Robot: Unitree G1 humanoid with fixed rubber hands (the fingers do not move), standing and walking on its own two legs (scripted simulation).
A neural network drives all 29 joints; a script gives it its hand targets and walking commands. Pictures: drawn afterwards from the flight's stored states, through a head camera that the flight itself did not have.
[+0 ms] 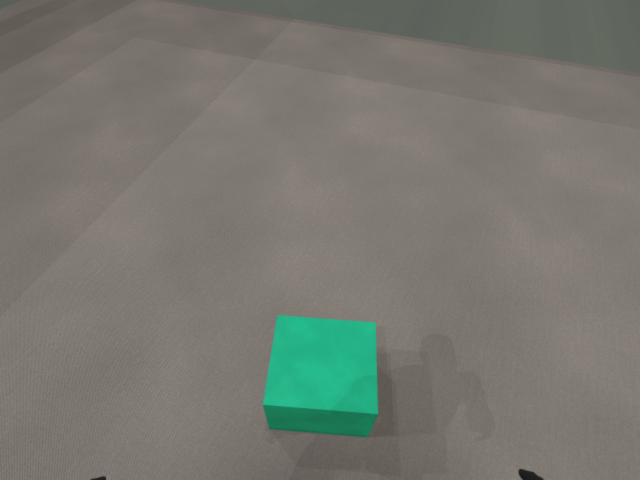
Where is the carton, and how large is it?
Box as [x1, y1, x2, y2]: [263, 315, 377, 436]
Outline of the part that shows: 277,315 263,401 263,406 269,428 367,436 377,414 375,323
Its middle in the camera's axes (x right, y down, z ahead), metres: +0.01 +0.40 +1.13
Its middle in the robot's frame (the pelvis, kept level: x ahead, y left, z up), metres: +0.50 +0.00 -0.65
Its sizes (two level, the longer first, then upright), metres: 0.288 0.254 0.219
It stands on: the floor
